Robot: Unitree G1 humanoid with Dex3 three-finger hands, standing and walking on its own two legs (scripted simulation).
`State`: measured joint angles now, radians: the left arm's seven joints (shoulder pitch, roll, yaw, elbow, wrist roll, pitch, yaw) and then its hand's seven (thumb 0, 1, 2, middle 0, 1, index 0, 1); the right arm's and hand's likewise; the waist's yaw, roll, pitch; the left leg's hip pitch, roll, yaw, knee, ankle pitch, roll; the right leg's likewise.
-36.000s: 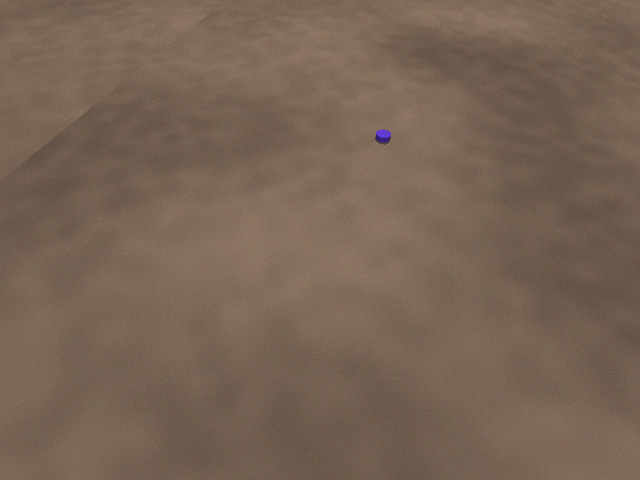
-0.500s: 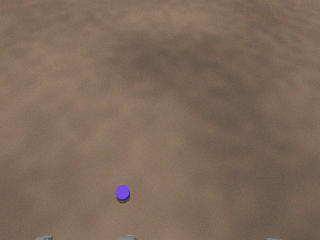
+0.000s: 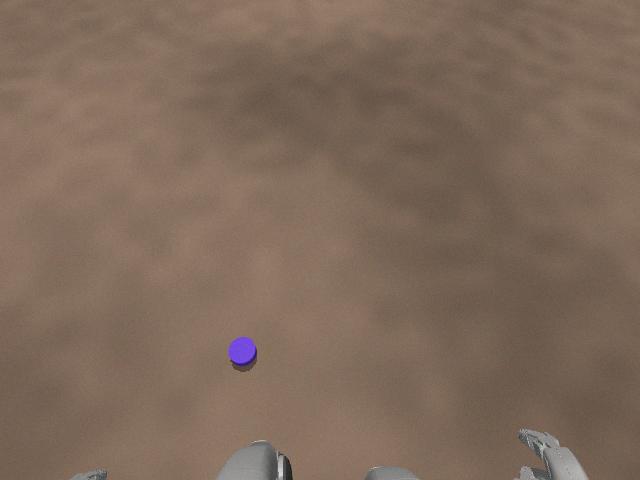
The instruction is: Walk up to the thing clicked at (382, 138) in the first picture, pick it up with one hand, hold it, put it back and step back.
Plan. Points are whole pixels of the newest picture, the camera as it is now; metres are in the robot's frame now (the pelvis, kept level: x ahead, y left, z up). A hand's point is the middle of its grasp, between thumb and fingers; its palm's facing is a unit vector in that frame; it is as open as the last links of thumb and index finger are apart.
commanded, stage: step back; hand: left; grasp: from above
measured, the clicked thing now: (242, 351) +0.51 +0.23 -0.74
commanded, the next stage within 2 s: none
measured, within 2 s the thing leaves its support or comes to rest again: neither
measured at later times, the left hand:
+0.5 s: hand out of the picture -0.03 +0.29 -0.14, palm faces +0.08 -0.93 -0.35, open 7.3 cm
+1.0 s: hand out of the picture -0.25 +0.25 -0.12, palm faces +0.01 -0.90 -0.43, open 7.4 cm
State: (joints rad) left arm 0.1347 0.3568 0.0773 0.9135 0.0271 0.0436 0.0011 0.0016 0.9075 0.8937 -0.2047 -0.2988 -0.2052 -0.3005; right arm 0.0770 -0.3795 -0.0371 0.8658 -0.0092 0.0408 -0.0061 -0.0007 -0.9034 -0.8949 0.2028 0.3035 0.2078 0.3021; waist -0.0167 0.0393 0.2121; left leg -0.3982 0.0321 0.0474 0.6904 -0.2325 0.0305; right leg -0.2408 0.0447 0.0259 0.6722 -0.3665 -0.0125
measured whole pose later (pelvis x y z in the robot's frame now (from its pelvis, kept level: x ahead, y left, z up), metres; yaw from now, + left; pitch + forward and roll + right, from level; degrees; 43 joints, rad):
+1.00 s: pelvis -0.30 -0.02 +0.02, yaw +1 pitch -2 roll +2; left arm 0.25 0.35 0.08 0.86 0.05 0.07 -0.01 0.00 0.90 0.89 -0.21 -0.30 -0.21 -0.30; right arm 0.19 -0.42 -0.06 0.87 0.00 0.06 -0.02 0.00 -0.91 -0.90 0.20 0.30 0.21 0.30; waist 0.03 0.02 0.11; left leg -0.51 -0.12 -0.14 1.14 -0.42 -0.01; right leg -0.29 -0.03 0.03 0.61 -0.29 -0.01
